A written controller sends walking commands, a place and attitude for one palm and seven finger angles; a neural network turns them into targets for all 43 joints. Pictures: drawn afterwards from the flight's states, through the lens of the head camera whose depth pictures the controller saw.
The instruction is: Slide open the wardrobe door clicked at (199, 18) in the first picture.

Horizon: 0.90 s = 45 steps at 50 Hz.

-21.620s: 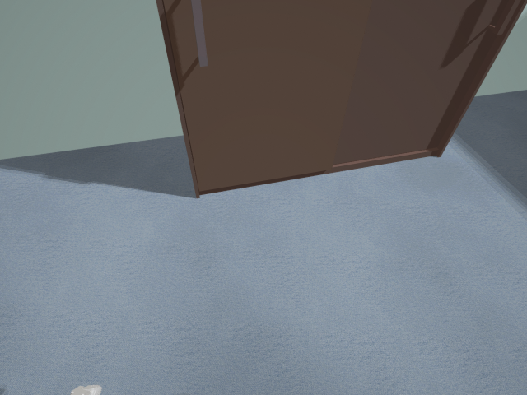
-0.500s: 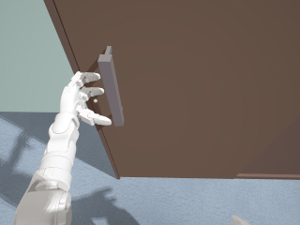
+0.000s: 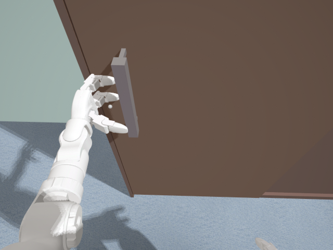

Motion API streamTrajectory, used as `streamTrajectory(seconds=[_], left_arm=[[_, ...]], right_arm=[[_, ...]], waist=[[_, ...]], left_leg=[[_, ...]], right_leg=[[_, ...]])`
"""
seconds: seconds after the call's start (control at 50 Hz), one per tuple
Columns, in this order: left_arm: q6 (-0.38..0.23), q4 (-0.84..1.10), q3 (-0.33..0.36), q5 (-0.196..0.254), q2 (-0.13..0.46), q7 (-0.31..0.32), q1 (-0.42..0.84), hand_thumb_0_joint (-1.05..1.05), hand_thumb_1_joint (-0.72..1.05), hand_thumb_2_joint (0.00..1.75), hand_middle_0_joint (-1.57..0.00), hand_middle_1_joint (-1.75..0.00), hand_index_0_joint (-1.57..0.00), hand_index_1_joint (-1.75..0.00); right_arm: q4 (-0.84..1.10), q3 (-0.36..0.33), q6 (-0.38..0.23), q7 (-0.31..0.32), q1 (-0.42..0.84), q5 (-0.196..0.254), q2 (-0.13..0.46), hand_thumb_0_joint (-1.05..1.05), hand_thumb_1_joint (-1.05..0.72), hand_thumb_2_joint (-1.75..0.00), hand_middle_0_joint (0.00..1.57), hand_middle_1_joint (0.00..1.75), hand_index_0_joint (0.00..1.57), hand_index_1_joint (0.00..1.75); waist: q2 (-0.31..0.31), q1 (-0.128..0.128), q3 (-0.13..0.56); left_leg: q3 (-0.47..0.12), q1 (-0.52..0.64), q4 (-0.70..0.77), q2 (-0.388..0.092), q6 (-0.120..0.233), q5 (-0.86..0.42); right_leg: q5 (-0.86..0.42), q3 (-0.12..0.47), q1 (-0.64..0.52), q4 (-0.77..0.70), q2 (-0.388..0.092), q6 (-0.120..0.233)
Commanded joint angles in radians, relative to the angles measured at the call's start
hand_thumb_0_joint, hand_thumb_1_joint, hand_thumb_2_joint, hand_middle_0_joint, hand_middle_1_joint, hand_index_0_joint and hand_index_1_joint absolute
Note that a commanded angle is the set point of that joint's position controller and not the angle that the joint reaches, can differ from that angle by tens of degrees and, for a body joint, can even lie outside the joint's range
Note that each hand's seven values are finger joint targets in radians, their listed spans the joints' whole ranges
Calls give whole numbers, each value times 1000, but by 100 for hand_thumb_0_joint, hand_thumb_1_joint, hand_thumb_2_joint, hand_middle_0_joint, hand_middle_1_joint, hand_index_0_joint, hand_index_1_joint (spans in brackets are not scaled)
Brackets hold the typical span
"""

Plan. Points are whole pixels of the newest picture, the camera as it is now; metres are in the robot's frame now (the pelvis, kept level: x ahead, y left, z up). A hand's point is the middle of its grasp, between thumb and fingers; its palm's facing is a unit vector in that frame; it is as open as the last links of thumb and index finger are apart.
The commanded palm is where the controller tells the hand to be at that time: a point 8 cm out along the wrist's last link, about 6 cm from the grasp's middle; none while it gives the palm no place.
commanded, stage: slide the fingers in behind the handle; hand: left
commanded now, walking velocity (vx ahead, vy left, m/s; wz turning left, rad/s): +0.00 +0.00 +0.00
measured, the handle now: (129, 98) +0.47 +0.11 +0.11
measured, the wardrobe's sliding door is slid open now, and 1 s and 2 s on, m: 0.00 0.00 0.00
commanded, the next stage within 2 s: grip the handle and tug to test in 1.76 s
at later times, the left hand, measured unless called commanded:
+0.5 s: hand (118, 109) +0.42 +0.13 +0.11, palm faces +0.00 -1.00 -0.01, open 14.0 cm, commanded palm +0.39 +0.19 +0.11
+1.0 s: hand (126, 110) +0.41 +0.11 +0.11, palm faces -0.03 -1.00 -0.01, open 14.0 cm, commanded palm +0.39 +0.16 +0.11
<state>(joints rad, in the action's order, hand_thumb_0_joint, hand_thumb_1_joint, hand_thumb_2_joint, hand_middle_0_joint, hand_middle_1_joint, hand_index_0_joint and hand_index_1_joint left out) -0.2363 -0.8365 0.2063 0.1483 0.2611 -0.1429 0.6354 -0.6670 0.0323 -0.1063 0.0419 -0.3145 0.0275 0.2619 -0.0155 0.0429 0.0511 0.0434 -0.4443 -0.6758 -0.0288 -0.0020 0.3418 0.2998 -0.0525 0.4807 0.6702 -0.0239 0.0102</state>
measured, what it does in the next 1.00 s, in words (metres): stands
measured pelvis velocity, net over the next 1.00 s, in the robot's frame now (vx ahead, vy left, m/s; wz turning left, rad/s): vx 0.01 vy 0.00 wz -0.01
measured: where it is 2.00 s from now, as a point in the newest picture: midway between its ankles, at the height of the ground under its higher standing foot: outside the picture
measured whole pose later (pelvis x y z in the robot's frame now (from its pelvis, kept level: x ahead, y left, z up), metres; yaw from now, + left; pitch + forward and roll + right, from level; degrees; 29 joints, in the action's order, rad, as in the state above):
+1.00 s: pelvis +0.01 +0.00 +0.00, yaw -1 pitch +5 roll +0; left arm -0.21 -0.67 0.12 0.13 0.15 -0.04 0.53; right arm -0.66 0.03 -0.11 0.02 -0.29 0.02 0.24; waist -0.02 0.03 0.06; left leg 0.05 -0.40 -0.65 -0.03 0.00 0.34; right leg 0.30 -0.04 0.45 0.65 -0.02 0.01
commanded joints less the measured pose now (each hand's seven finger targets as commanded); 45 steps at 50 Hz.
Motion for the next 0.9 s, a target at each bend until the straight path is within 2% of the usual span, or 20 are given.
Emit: streamTrajectory(seconds=[0.0, 0.02, 0.08, 0.14, 0.16, 0.2, 0.22, 0.26, 0.32, 0.34, 0.36, 0.4, 0.5, 0.58, 0.6, 0.66, 0.78, 0.8, 0.82, 0.88], left_arm=[[-71, 198, 21, 12, 146, 6, 462, 0, -50, 30, -30, -120, -30, -120], [-76, 220, 1, 10, 128, 6, 481, 0, -50, 30, -30, -120, -30, -120], [-77, 215, 13, 7, 138, 11, 446, 0, -50, 30, -30, -120, -30, -120], [-77, 230, -1, 8, 114, 13, 432, 0, -50, 30, -30, -120, -30, -120], [-78, 229, 23, 6, 151, 18, 435, 0, -50, 30, -30, -120, -30, -120], [-77, 234, 21, 15, 136, 23, 437, 0, -50, 30, -30, -120, -30, -120], [-77, 237, 37, 12, 153, 28, 409, 0, -50, 30, -30, -120, -30, -120], [-82, 267, 25, -1, 149, 40, 431, 0, -50, 30, -30, -120, -30, -120], [-81, 289, 51, -1, 161, 56, 364, 0, -50, 30, -30, -120, -30, -120], [-76, 288, 25, -1, 132, 54, 372, 0, -50, 30, -30, -120, -30, -120], [-72, 268, 33, -5, 146, 57, 379, 0, -50, 30, -30, -120, -30, -120], [-68, 278, 49, -5, 172, 56, 398, 0, -50, 30, -30, -120, -30, -120], [-69, 316, 27, 4, 136, 45, 371, 0, -50, 30, -30, -120, -30, -120], [-55, 319, -23, 12, 74, 37, 352, 0, -50, 30, -30, -120, -30, -120], [-51, 333, -11, 12, 81, 38, 333, 0, -50, 30, -30, -120, -30, -120], [-40, 339, -16, 8, 77, 48, 318, 0, -50, 30, -30, -120, -30, -120], [-44, 388, -28, -4, 68, 79, 344, 0, -50, 30, -30, -120, -30, -120], [-46, 407, -65, -4, 23, 80, 358, 0, -50, 30, -30, -120, -30, -120], [-45, 390, -29, -4, 54, 88, 329, 0, -50, 30, -30, -120, -30, -120], [-41, 405, -64, -10, 14, 95, 302, 0, -50, 30, -30, -120, -30, -120]], right_arm=[[105, -49, -45, 6, -25, 5, 131, 0, -90, -90, 20, 30, 20, 30], [106, -51, -46, 4, -22, 5, 128, 0, -90, -90, 20, 30, 20, 30], [106, -54, -45, 1, -31, 4, 133, 0, -90, -90, 20, 30, 20, 30], [110, -53, -48, -2, -22, 4, 129, 0, -90, -90, 20, 30, 20, 30], [108, -53, -45, 0, -26, 4, 135, 0, -90, -90, 20, 30, 20, 30], [114, -50, -46, 0, -16, 4, 132, 0, -90, -90, 20, 30, 20, 30], [116, -52, -47, 1, -11, 4, 132, 0, -90, -90, 20, 30, 20, 30], [120, -49, -47, 1, -10, 3, 128, 0, -90, -90, 20, 30, 20, 30], [127, -51, -48, -2, -6, -1, 124, 0, -90, -90, 20, 30, 20, 30], [128, -47, -48, -2, 0, -1, 122, 0, -90, -90, 20, 30, 20, 30], [123, -49, -46, 1, -5, 0, 125, 0, -90, -90, 20, 30, 20, 30], [123, -47, -44, 4, 0, 0, 126, 0, -90, -90, 20, 30, 20, 30], [126, -50, -48, 3, 2, 1, 118, 0, -90, -90, 20, 30, 20, 30], [125, -52, -53, -1, 0, 4, 119, 0, -90, -90, 20, 30, 20, 30], [127, -56, -53, -3, -1, 3, 119, 0, -90, -90, 20, 30, 20, 30], [128, -55, -49, -3, 5, 2, 121, 0, -90, -90, 20, 30, 20, 30], [125, -53, -51, -3, 17, 1, 111, 0, -90, -90, 20, 30, 20, 30], [128, -52, -54, -6, 21, 1, 106, 0, -90, -90, 20, 30, 20, 30], [122, -55, -54, -5, 16, 0, 109, 0, -90, -90, 20, 30, 20, 30], [128, -54, -55, -9, 24, -1, 104, 0, -90, -90, 20, 30, 20, 30]], waist=[[23, 22, 310], [-7, 28, 322], [27, 22, 333], [3, 15, 321], [25, 14, 312], [56, 16, 296], [43, 3, 304], [1, 4, 304], [39, -9, 327], [28, -1, 310], [69, 5, 285], [50, 4, 287], [9, -1, 323], [39, 12, 308], [21, 0, 321], [44, 2, 298], [24, 2, 298], [7, 10, 304], [31, -4, 309], [16, -3, 317]], left_leg=[[-29, 90, 85, 30, 21, -163], [-25, 100, 82, 31, 20, -167], [-31, 100, 82, 28, 21, -182], [-26, 101, 86, 29, 20, -160], [-31, 87, 88, 28, 21, -161], [-28, 74, 96, 28, 23, -125], [-22, 70, 96, 30, 24, -122], [-25, 81, 100, 30, 22, -130], [-15, 78, 99, 27, 23, -164], [-11, 75, 100, 29, 23, -150], [-16, 63, 102, 27, 26, -143], [-10, 58, 106, 29, 26, -121], [-7, 95, 98, 30, 24, -174], [-12, 108, 98, 25, 23, -200], [-9, 112, 95, 28, 22, -205], [-12, 106, 98, 27, 23, -206], [-15, 120, 100, 27, 21, -210], [-12, 136, 99, 27, 22, -214], [-15, 131, 98, 26, 19, -222], [-14, 146, 101, 22, 17, -254]], right_leg=[[-245, 29, -150, -70, 31, 20], [-250, 31, -147, -69, 30, 20], [-259, 26, -153, -64, 33, 19], [-239, 28, -147, -70, 33, 21], [-240, 27, -161, -70, 32, 22], [-211, 30, -157, -80, 32, 17], [-208, 36, -167, -80, 32, 18], [-208, 32, -167, -73, 30, 22], [-259, 36, -204, -72, 31, 18], [-251, 38, -194, -77, 30, 17], [-242, 34, -192, -82, 30, 15], [-226, 43, -194, -88, 28, 14], [-283, 42, -212, -82, 31, 19], [-301, 29, -193, -81, 34, 16], [-308, 34, -202, -80, 33, 17], [-306, 28, -200, -82, 32, 15], [-302, 29, -198, -82, 31, 16], [-306, 29, -189, -82, 31, 16], [-309, 26, -199, -79, 32, 18], [-329, 23, -202, -75, 32, 17]])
